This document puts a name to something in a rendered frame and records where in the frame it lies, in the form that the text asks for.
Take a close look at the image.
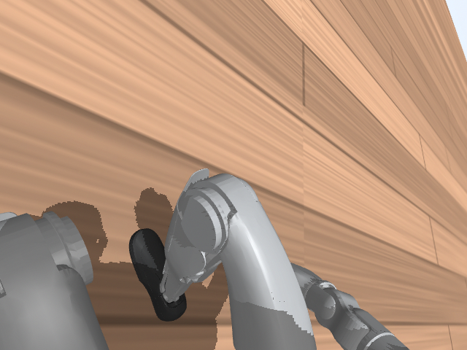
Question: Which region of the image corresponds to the right robot foot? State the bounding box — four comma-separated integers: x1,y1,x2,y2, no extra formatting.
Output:
129,228,187,322

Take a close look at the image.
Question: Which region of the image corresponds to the right robot arm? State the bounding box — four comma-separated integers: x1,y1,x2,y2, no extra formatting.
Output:
305,280,410,350

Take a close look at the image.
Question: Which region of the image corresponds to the right robot hand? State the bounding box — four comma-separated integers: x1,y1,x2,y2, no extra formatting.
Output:
291,263,322,299

